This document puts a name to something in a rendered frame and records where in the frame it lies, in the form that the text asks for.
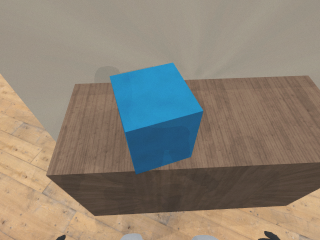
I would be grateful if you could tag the carton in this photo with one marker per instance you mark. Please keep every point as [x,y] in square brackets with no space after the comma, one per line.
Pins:
[159,114]

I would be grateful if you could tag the pedestal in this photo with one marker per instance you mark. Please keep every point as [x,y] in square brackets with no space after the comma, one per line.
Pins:
[258,145]

